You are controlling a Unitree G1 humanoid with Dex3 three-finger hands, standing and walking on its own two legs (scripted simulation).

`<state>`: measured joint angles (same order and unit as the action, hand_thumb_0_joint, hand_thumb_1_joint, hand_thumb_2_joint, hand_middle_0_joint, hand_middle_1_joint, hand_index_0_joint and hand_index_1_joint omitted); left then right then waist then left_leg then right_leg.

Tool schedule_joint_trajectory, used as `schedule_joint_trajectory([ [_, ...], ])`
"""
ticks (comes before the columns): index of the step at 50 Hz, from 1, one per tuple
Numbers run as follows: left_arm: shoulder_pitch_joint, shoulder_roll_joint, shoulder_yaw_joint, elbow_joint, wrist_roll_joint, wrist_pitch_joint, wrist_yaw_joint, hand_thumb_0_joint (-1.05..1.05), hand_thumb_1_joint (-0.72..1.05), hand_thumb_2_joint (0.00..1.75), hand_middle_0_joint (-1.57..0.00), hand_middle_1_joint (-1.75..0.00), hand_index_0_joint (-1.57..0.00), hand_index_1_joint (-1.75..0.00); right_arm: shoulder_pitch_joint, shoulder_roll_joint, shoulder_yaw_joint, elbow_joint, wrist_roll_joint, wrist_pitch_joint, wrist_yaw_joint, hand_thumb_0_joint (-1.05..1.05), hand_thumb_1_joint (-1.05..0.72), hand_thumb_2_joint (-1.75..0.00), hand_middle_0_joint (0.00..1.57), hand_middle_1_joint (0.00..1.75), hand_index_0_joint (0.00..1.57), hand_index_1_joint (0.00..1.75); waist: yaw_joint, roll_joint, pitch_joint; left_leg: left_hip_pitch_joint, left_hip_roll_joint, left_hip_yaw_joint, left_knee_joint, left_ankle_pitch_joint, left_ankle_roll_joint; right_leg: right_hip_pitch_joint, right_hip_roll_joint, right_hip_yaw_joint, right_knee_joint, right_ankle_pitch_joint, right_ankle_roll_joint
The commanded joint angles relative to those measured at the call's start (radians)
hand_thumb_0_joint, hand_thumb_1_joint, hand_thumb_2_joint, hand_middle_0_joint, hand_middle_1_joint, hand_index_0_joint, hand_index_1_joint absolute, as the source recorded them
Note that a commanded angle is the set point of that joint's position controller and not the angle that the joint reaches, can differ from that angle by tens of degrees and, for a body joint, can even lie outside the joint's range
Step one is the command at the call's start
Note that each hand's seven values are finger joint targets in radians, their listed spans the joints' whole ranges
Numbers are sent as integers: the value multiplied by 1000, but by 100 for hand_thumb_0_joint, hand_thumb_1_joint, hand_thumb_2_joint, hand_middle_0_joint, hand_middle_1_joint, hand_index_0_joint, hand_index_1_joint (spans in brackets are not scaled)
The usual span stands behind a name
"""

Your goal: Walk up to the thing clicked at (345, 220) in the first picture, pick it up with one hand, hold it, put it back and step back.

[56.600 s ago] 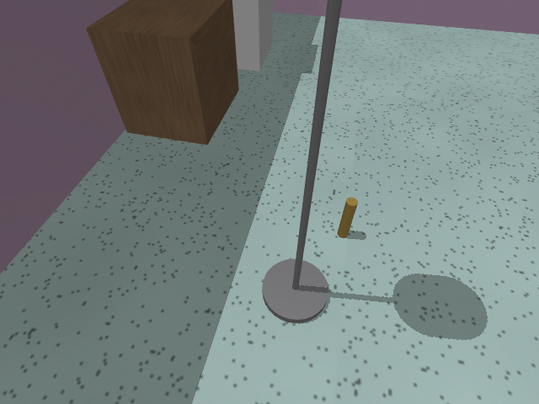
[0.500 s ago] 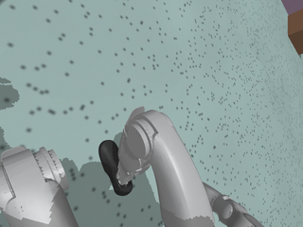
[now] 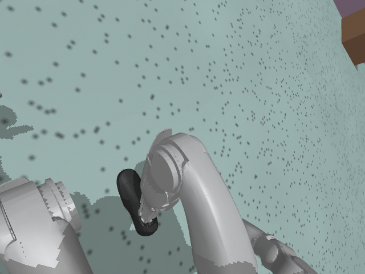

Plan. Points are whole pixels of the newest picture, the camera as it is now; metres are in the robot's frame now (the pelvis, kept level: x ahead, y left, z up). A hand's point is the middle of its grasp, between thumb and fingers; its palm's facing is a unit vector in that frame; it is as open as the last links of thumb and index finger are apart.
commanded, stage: withdraw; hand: left
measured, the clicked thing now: out of the picture +0.51 +0.24 -0.20
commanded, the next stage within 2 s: rise in 0.40 s
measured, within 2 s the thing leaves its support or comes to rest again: neither
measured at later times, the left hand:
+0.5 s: hand out of the picture +0.52 +0.31 -0.10, palm faces +0.24 -0.97 -0.08, open 16.2 cm
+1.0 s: hand out of the picture +0.43 +0.39 +0.00, palm faces +0.24 -0.86 -0.46, open 17.0 cm
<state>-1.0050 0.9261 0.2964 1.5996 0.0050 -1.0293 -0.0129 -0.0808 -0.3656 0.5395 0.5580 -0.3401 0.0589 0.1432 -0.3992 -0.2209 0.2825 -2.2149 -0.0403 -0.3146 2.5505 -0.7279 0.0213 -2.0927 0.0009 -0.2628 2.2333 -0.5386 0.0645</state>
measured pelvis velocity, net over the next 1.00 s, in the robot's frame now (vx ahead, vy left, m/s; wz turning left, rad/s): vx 0.01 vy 0.00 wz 0.14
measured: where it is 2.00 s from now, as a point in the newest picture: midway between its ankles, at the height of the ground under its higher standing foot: (104, 245)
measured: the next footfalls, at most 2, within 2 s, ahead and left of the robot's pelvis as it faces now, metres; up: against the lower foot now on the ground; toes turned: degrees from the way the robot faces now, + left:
none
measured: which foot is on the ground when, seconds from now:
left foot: down 0.00-1.00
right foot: down 0.00-1.00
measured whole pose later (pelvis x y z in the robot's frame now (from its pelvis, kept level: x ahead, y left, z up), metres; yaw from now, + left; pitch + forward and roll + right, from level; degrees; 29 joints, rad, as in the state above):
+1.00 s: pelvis +0.01 +0.00 +0.07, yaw +8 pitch +35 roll -9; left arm -0.70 0.73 0.34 0.94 0.18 -0.21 -0.06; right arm 0.19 -0.28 0.10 0.58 -0.03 0.24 0.08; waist -0.17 0.01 -0.12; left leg -2.14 -0.02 -0.07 2.23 -0.71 0.06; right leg -2.11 -0.03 -0.06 2.08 -0.58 0.04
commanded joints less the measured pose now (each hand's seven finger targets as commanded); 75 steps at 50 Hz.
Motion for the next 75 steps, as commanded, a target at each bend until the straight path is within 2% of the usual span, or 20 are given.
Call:
schedule_joint_trajectory([
  [1,-263,49,-1,-139,-1,-68,-1,0,-52,30,-48,-40,-48,-41,109,-369,-106,26,-4,16,-17,0,-92,-90,20,30,20,30,-146,588,-573,441,69,19,-354,177,-42,345,51,-68,-119,163,-66],
  [4,-265,64,8,-153,-4,-67,-2,0,-56,26,-42,-35,-42,-36,114,-367,-106,25,-4,16,-20,0,-92,-90,20,30,20,30,-144,569,-591,419,64,35,-336,188,-36,377,54,-61,-128,176,-63],
  [7,-266,81,8,-170,9,-66,-5,0,-41,26,-27,-26,-26,-26,113,-369,-106,35,-5,19,-22,0,-89,-90,20,30,20,30,-140,605,-583,464,69,25,-344,204,-43,341,50,-66,-123,180,-66],
  [17,-279,274,153,-439,15,28,-41,0,-42,15,-21,-14,-19,-15,190,-347,-160,33,30,58,-37,0,-91,-90,20,30,20,30,-43,756,-791,542,80,70,-375,310,-49,410,41,-18,-108,229,-76],
  [21,-235,206,130,-416,9,123,-103,0,-45,11,-20,-12,-18,-13,226,-341,-200,30,68,73,-51,0,-90,-90,20,30,20,30,-50,713,-741,481,80,80,-396,271,-43,342,35,-9,-108,199,-82],
  [26,-279,92,31,-361,-10,216,-195,0,-51,10,-11,-6,-11,-6,251,-337,-232,16,113,69,-62,0,-86,-90,20,30,20,30,-87,584,-642,380,72,66,-414,126,-19,249,25,-14,-134,105,-79],
  [27,-195,205,89,-225,126,292,-136,0,-59,10,-10,-8,-8,-9,279,-299,-267,31,132,90,-56,0,-94,-93,20,30,20,30,11,614,-686,428,68,93,-461,125,-32,222,22,9,-150,63,-85],
  [28,-279,150,43,-295,121,316,-124,0,-61,10,-10,-8,-8,-9,283,-299,-270,16,137,101,-53,0,-97,-93,20,30,20,30,-27,625,-692,434,75,87,-459,135,-34,210,23,7,-148,72,-85],
  [29,-319,156,45,-346,133,334,-115,0,-61,11,-10,-9,-8,-10,312,-305,-286,15,143,113,-50,0,-96,-93,20,30,20,30,-24,647,-723,470,73,87,-464,148,-36,194,20,12,-148,79,-86],
  [34,-345,355,161,-517,205,473,-74,0,-61,13,-11,-10,-9,-12,364,-274,-348,-1,185,154,-55,0,-98,-94,20,30,20,30,86,726,-963,547,63,150,-485,247,-33,272,16,76,-143,120,-92],
  [38,-237,319,198,-567,219,581,-55,0,-41,14,-8,-9,-8,-9,380,-243,-396,-20,221,178,-64,0,-90,-90,20,30,20,30,147,727,-977,583,60,158,-552,266,-39,224,14,96,-161,99,-99],
  [44,-58,59,96,-724,184,718,-51,0,-47,11,-7,-8,-7,-8,419,-202,-500,-27,274,173,-72,0,-90,-90,20,30,20,30,192,656,-1058,646,52,190,-638,254,-36,228,7,134,-241,86,-107],
  [46,10,-11,57,-811,166,758,-45,0,-46,12,-7,-8,-7,-8,406,-183,-532,-35,299,166,-79,0,-90,-90,20,30,20,30,219,598,-1065,643,52,186,-703,176,-23,241,4,148,-292,49,-107],
  [49,131,-62,37,-962,140,817,-22,0,-47,11,-7,-8,-7,-8,413,-161,-565,-55,332,163,-96,0,-90,-90,20,30,20,30,232,489,-1087,653,47,192,-778,89,-5,354,3,167,-397,7,-101],
  [52,225,-60,51,-1093,125,862,9,0,-46,12,-8,-9,-8,-9,387,-137,-580,-74,356,150,-118,0,-90,-90,20,30,20,30,273,458,-1096,723,49,184,-865,65,-1,443,-1,183,-464,-9,-97],
  [57,374,-131,46,-1208,95,912,59,0,-44,14,-10,-11,-10,-11,334,-99,-591,-105,377,109,-161,0,-90,-90,20,30,20,30,293,432,-1038,851,54,206,-966,108,-3,552,-3,211,-593,2,-99],
  [64,551,-290,-29,-1200,56,964,98,0,-44,15,-12,-12,-12,-13,309,-45,-587,-121,383,39,-203,0,-89,-90,20,30,20,30,307,340,-956,952,42,263,-1101,186,2,813,-6,228,-796,55,-94],
  [68,671,-378,-75,-1199,38,1000,109,0,-48,12,-10,-10,-10,-11,314,-34,-592,-125,387,0,-217,0,-89,-90,20,30,20,30,308,324,-940,1079,41,278,-1174,313,-1,953,-5,235,-897,172,-95],
  [72,766,-397,-86,-1250,25,1028,130,0,-47,13,-11,-12,-11,-12,322,-21,-590,-128,386,-26,-233,0,-89,-90,20,30,20,30,339,308,-923,1194,43,280,-1258,433,-5,1108,-6,237,-985,280,-93],
  [75,833,-434,-115,-1278,13,1056,146,0,-46,14,-13,-13,-13,-13,320,-6,-580,-135,387,-46,-244,0,-89,-90,20,30,20,30,338,278,-867,1245,44,284,-1337,416,-1,1215,-6,243,-1072,278,-88],
])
